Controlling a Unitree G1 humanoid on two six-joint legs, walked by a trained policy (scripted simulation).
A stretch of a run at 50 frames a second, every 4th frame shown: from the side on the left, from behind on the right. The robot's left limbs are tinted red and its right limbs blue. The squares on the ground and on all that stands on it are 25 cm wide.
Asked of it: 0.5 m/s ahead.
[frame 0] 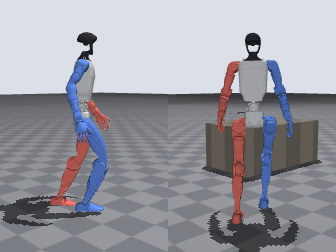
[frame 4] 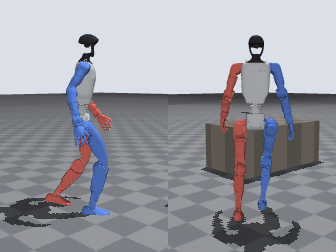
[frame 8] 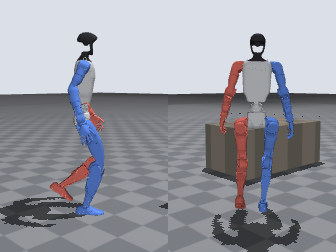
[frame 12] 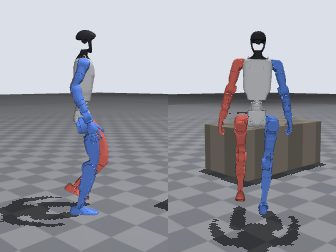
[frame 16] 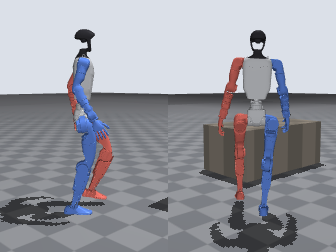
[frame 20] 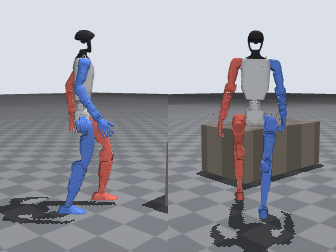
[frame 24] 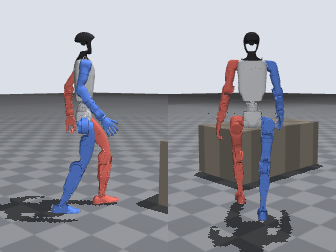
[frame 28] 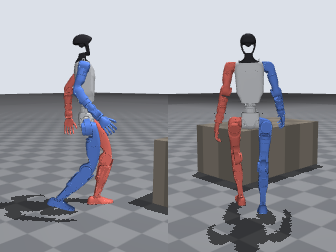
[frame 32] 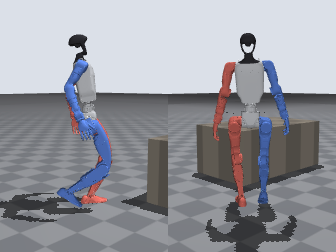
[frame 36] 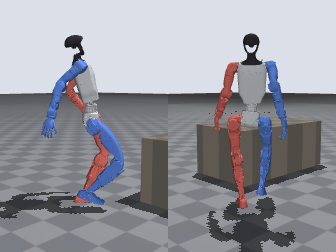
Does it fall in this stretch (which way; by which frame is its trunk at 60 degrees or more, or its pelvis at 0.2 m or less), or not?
no
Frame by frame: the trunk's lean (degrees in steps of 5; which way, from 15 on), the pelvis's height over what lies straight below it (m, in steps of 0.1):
0: 5, 0.8
4: 5, 0.8
8: 5, 0.8
12: 5, 0.8
16: 5, 0.8
20: 0, 0.8
24: 0, 0.8
28: 5, 0.7
32: 10, 0.7
36: 15 backward, 0.7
